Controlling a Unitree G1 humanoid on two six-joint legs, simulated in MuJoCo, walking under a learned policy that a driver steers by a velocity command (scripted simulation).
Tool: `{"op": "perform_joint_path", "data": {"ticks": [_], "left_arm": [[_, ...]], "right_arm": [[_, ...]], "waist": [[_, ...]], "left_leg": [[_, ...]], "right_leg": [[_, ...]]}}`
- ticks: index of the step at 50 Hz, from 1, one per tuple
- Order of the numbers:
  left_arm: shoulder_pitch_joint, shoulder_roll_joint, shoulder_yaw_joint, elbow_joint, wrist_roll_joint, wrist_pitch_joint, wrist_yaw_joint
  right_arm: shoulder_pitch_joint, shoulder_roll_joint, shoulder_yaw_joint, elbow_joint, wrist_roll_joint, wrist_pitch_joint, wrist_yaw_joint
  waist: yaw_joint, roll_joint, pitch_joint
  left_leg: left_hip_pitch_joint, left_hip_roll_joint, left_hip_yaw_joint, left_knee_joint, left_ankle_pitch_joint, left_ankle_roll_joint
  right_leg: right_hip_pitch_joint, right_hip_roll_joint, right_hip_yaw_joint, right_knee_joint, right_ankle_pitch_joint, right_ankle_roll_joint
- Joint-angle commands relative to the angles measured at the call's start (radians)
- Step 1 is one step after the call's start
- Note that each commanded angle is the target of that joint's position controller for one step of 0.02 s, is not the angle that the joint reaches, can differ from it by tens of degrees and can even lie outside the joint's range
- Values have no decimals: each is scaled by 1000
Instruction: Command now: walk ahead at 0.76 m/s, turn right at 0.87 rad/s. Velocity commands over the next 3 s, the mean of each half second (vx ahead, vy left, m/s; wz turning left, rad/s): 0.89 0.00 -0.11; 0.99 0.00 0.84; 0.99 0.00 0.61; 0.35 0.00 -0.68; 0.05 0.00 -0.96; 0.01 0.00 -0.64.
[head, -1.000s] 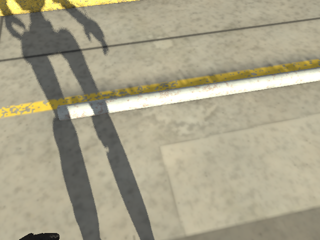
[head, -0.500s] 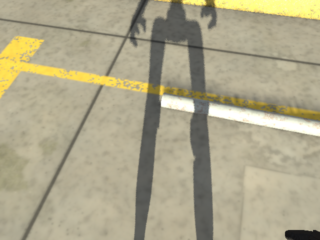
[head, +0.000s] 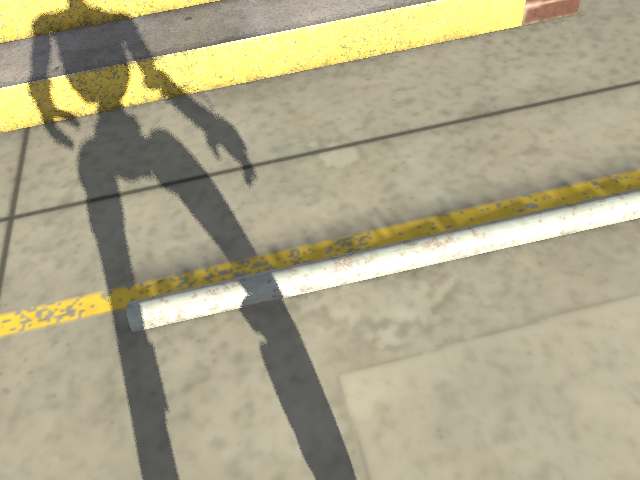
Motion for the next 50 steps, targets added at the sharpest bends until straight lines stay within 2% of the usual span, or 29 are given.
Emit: {"op": "perform_joint_path", "data": {"ticks": [1,2,3,4,5,6,8,12,17,21,23,24,25,26,27,28,29,30,33,36,38,42,43,45,46,47,48,49,50], "left_arm": [[346,176,79,84,1,-13,13],[483,309,110,113,-5,-21,18],[388,317,84,38,4,-69,-5],[340,231,60,0,8,-99,-15],[345,213,53,4,14,-110,-12],[302,178,40,6,20,-108,-5],[175,110,7,-26,49,-104,15],[200,96,-9,24,50,-120,47],[300,88,-23,125,53,-135,75],[286,174,-2,149,78,-115,105],[218,192,14,135,109,-96,127],[80,223,26,92,119,-95,125],[-36,105,-6,56,129,-116,95],[116,-77,-62,5,67,-160,55],[114,-6,-68,-47,-1,-202,25],[24,75,-55,-67,-11,-224,12],[5,72,-54,-66,10,-223,10],[7,60,-56,-52,39,-212,18],[28,79,-48,-50,62,-174,47],[-165,11,-72,-135,94,-174,52],[-236,-15,-71,-162,68,-174,48],[-257,57,-27,-172,7,-180,46],[-221,95,-2,-163,20,-203,41],[245,181,56,-67,12,-203,44],[352,238,61,-18,30,-185,43],[335,208,61,-3,26,-158,35],[315,108,42,-20,38,-139,47],[322,76,32,20,50,-124,53],[299,75,28,46,65,-119,55]], "right_arm": [[-195,-83,-6,-102,-12,-10,7],[-237,20,27,-166,-34,-20,-3],[-277,29,44,-252,-16,-63,-13],[-350,-76,30,-273,24,-99,-4],[-328,-66,37,-263,32,-122,6],[-268,-54,43,-222,13,-130,7],[-175,-59,37,-161,-4,-104,22],[-253,-4,65,-145,-10,-56,36],[-419,40,84,-175,27,-75,78],[-315,-25,49,-166,39,-75,91],[-24,-100,13,-96,49,-44,76],[277,-145,-8,-16,46,-26,59],[449,-129,12,58,35,-12,34],[356,-97,29,37,-23,-26,33],[257,-71,26,-25,-39,-30,22],[199,-48,26,-56,-32,-41,14],[104,-32,34,-74,-31,-55,19],[38,-37,35,-98,-31,-68,23],[-18,-32,39,-107,-9,-65,7],[10,-41,37,-91,23,-57,-23],[79,-59,29,-63,35,-45,-27],[128,-32,31,-44,45,-17,-37],[178,40,52,-27,46,-8,-18],[12,-17,54,-95,-4,-8,0],[56,83,88,-143,4,-31,3],[87,29,93,-169,52,-34,-10],[-33,2,91,-177,54,-20,-19],[-133,4,92,-209,26,-7,-18],[-199,32,94,-249,1,0,-19]], "waist": [[237,-120,-7],[256,-440,54],[173,-505,-32],[197,-299,-10],[159,-208,-12],[111,-96,-12],[33,-125,53],[55,-56,138],[118,-70,183],[30,-190,52],[-131,-233,-68],[-282,-201,-135],[-323,99,-112],[-121,342,-215],[-105,211,-277],[-80,1,-131],[12,-174,3],[57,-214,55],[110,-143,141],[26,-56,167],[-42,-6,104],[-54,65,61],[-40,-37,-15],[230,-9,-331],[182,-363,-455],[167,-432,-404],[228,-324,-224],[232,-156,-80],[199,-108,0]], "left_leg": [[-302,60,1,372,392,144],[-742,-47,-40,899,-75,67],[-1023,-206,-335,1098,-214,66],[-1130,-146,-408,1118,-119,95],[-1112,-115,-424,1064,-56,123],[-1042,-63,-426,977,18,133],[-911,-11,-414,857,176,125],[-872,-35,-318,636,428,99],[-687,-159,-228,240,670,140],[-530,-300,-128,188,613,195],[-259,-331,-121,275,498,234],[15,-255,-244,244,500,286],[236,-158,-381,260,476,336],[454,-54,-774,304,212,481],[445,79,-1164,-32,-322,575],[257,86,-1217,-182,-398,522],[12,69,-1181,-223,-334,492],[-167,9,-1129,-231,-245,491],[-441,-106,-898,-243,-14,474],[-629,-221,-700,-219,177,409],[-634,-231,-705,-176,117,355],[-295,-175,-831,6,101,300],[-286,-215,-805,162,322,254],[-523,-232,-693,681,495,166],[-870,-318,-579,963,-181,127],[-1052,-171,-503,1120,-160,115],[-1136,-115,-460,1184,-101,114],[-1133,-80,-410,1182,-90,124],[-1116,-61,-396,1200,-95,137]], "right_leg": [[457,211,-176,-111,30,-83],[646,49,279,-305,-102,-208],[709,-95,899,-582,-345,-346],[750,-182,919,-660,-328,-333],[726,-194,892,-624,-277,-322],[644,-177,773,-586,-233,-283],[468,-110,565,-577,-107,-229],[382,-12,234,-671,353,-130],[407,31,-14,-789,608,10],[654,-12,-73,-563,1392,97],[632,-34,-66,-203,1778,113],[463,-24,-52,151,1772,118],[123,159,-23,712,528,118],[-292,263,191,1038,-247,125],[-429,241,294,991,-136,70],[-389,193,294,816,-12,10],[-314,158,281,692,63,-5],[-227,135,293,607,82,5],[-122,66,256,376,97,74],[70,100,159,-1,358,122],[223,160,136,-162,525,146],[178,166,221,-374,409,146],[349,147,203,-395,408,83],[942,15,266,-311,346,-24],[1257,-275,707,-327,371,-174],[1180,-378,890,-382,138,-214],[1066,-315,754,-405,84,-172],[906,-256,586,-444,116,-115],[783,-228,524,-480,173,-85]]}}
